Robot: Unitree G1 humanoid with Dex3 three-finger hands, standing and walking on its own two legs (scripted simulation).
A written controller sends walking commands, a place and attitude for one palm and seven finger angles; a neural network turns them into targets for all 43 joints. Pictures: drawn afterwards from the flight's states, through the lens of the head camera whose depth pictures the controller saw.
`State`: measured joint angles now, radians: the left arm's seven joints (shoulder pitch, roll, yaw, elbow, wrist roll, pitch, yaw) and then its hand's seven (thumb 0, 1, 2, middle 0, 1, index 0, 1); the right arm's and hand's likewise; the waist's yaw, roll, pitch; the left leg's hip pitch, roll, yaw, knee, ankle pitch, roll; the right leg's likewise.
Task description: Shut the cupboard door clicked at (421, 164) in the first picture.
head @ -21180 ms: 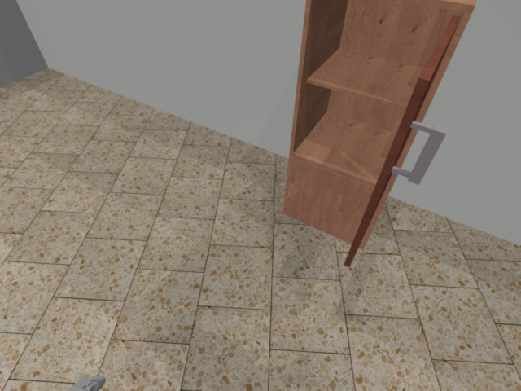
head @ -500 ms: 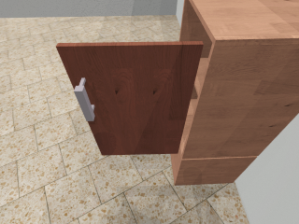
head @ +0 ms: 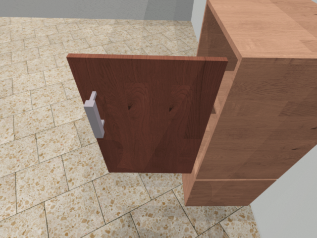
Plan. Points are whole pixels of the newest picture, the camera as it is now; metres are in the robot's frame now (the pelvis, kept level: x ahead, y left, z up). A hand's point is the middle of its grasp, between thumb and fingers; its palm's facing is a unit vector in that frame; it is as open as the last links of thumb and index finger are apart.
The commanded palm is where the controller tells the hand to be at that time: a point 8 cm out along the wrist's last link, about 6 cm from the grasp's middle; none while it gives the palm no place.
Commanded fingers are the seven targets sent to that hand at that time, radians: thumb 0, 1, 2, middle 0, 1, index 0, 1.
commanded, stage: look again from close up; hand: left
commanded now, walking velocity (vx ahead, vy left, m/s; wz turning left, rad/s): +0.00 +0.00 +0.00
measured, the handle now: (96, 115) +0.42 +0.22 +0.06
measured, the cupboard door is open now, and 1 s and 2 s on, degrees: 89 89 89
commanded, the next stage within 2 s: raise the hand and make a fist in 0.06 s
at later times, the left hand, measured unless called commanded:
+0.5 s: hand (96, 220) +0.17 +0.16 -0.02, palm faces +0.04 -1.00 +0.02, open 6.5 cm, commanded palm +0.11 +0.23 -0.04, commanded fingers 0.00 0.90 0.90 -0.51 -0.64 -0.51 -0.64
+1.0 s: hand (81, 214) +0.17 +0.20 -0.01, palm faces +0.13 -0.99 -0.03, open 4.2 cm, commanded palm +0.14 +0.24 +0.00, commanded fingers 0.00 0.90 0.90 -0.97 -1.14 -0.97 -1.14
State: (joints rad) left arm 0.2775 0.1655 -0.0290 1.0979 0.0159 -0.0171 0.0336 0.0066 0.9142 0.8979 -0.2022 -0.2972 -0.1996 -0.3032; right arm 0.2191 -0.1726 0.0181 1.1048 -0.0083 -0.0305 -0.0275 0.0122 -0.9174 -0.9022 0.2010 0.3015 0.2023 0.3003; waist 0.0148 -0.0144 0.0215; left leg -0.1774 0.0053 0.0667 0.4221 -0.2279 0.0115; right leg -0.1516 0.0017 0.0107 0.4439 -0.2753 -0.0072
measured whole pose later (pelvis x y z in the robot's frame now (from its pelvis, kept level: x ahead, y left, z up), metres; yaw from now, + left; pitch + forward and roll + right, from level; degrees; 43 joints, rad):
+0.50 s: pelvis -0.03 -0.02 -0.06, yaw +2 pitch +9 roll +1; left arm 0.38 0.16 0.14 0.18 -0.25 -0.55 -0.29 0.00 0.91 0.90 -0.34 -0.45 -0.34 -0.46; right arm 0.19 -0.23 -0.05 0.62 0.01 -0.28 0.01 0.01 -0.90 -0.90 0.20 0.30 0.20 0.30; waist -0.01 -0.05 -0.12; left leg -0.69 0.01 0.04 0.93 -0.40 0.00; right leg -0.66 -0.02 -0.04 0.99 -0.48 -0.04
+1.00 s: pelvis -0.03 +0.00 -0.07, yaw +2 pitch +10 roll -1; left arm 0.46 0.22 0.16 -0.14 -0.29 -0.21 -0.15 0.02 0.90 0.90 -0.80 -0.95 -0.79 -0.95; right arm 0.34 -0.19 0.03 0.52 0.03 -0.20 -0.07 0.02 -0.90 -0.90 0.21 0.30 0.21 0.30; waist 0.00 0.03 -0.12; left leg -0.74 0.03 0.02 1.02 -0.45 0.01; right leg -0.68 0.00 -0.06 1.00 -0.49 -0.02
